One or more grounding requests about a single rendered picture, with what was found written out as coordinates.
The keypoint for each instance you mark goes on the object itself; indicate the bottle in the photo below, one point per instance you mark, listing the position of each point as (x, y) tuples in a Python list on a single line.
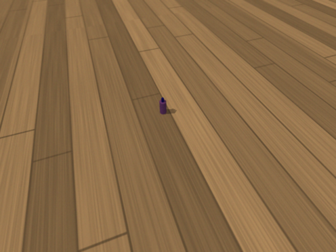
[(162, 106)]

